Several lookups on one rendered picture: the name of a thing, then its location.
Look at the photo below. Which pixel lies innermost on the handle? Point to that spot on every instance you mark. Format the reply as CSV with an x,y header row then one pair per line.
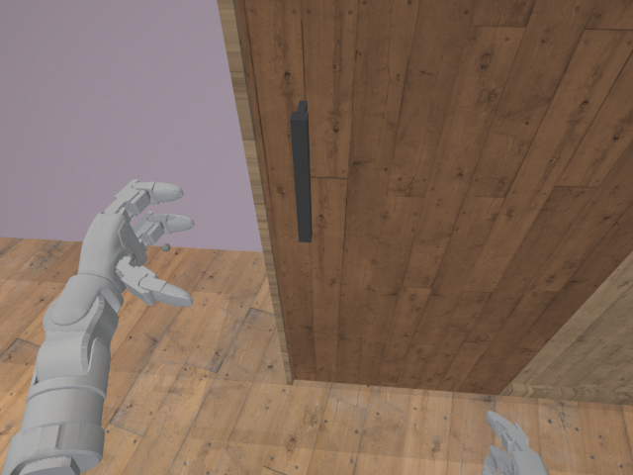
x,y
302,173

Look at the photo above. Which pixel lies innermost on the right robot hand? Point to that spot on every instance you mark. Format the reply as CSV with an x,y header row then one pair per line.
x,y
523,460

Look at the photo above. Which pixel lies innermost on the wardrobe door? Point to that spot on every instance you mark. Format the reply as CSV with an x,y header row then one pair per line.
x,y
594,348
471,178

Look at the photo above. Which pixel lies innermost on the left robot forearm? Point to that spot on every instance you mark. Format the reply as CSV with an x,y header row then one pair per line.
x,y
61,430

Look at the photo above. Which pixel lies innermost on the left robot hand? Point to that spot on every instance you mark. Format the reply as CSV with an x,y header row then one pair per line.
x,y
111,238

